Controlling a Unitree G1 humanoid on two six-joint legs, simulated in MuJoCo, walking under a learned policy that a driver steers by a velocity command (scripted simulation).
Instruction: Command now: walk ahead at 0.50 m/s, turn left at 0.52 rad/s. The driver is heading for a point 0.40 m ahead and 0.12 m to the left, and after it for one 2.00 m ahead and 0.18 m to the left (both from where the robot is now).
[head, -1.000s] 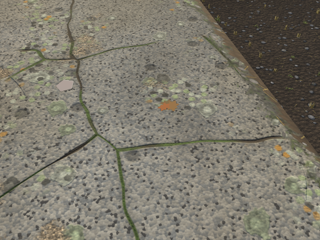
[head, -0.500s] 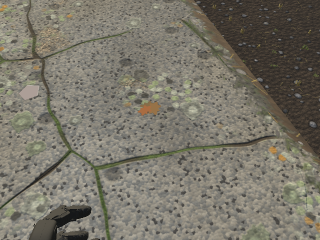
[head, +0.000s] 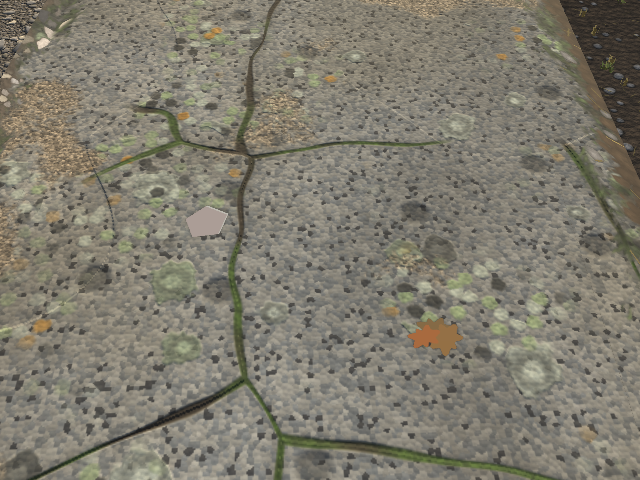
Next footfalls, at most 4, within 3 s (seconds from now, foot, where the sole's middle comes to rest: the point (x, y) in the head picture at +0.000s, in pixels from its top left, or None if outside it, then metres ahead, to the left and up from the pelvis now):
0.08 left None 0.22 0.11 -0.77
0.56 right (356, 445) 0.55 -0.03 -0.77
1.02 left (204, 386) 0.66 0.31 -0.77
1.52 right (309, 271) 0.99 0.10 -0.77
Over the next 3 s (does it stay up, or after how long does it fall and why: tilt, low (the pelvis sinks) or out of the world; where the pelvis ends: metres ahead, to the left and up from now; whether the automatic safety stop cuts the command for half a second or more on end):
stays up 1.22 0.16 0.01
